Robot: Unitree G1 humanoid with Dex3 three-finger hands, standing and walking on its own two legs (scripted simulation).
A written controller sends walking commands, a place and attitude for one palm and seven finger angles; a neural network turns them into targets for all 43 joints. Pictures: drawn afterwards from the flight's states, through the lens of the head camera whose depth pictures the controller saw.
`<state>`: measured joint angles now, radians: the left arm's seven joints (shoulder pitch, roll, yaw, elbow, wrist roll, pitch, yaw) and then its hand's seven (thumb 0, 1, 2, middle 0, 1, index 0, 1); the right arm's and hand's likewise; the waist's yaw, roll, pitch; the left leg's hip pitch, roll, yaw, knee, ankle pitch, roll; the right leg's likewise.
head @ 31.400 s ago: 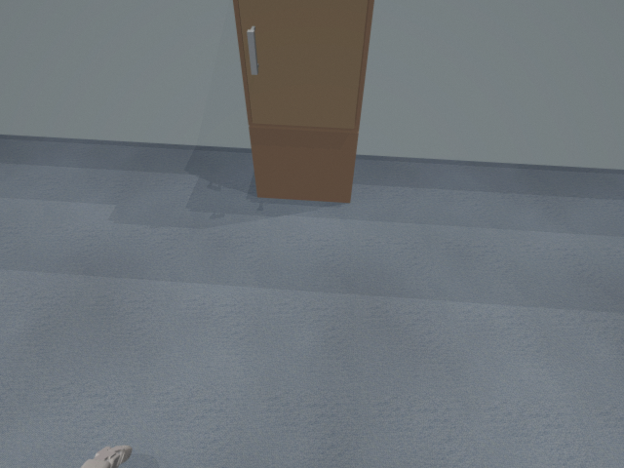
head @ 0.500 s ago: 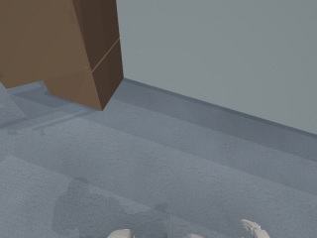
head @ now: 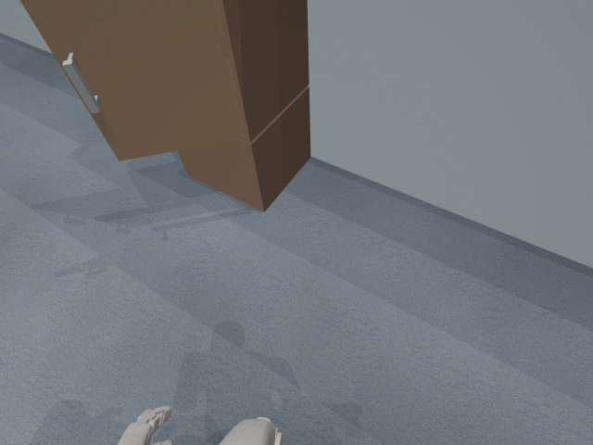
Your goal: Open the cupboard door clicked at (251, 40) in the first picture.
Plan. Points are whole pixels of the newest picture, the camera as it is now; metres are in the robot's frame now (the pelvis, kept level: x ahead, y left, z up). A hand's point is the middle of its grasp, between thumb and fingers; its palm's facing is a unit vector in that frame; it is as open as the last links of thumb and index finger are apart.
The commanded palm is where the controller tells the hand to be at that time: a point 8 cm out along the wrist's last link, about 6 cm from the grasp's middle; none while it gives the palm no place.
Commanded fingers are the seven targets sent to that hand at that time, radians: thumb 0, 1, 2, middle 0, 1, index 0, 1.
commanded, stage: turn to face it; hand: left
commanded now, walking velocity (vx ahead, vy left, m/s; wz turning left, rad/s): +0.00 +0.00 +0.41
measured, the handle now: (83, 83) +0.94 +0.58 -0.05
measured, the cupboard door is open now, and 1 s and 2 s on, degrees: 45 45 45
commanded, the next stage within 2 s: take the last steps up to it in 0.24 s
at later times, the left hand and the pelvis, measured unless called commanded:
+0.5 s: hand out of the picture -0.01 +0.24 -0.17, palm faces +0.25 -0.95 -0.20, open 7.4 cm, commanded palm none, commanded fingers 0.00 0.90 0.90 -0.20 -0.30 -0.20 -0.30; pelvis +0.01 +0.03 +0.01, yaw +12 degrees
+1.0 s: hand out of the picture +0.08 +0.21 -0.15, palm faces +0.34 -0.92 -0.22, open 7.2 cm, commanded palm none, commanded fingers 0.00 0.90 0.90 -0.20 -0.30 -0.20 -0.30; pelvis +0.12 +0.03 +0.01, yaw +18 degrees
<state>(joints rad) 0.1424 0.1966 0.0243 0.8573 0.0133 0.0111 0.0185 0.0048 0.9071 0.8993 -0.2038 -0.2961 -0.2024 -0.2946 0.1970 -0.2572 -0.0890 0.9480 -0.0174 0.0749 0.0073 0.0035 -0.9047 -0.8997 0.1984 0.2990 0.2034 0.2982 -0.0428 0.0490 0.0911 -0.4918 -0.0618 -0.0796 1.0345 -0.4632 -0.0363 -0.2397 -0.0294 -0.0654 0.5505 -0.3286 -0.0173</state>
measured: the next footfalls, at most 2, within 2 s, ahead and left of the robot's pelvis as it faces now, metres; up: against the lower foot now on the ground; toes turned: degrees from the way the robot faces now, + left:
left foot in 0.32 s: +0.03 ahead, +0.12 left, +0.00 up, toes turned +13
right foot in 0.78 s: +0.14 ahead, -0.07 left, +0.00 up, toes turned +9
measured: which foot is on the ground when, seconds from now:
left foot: up 0.00-0.30, down 0.32-0.78, up 0.80-1.00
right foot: down 0.00-0.32, up 0.34-0.76, down 0.78-1.00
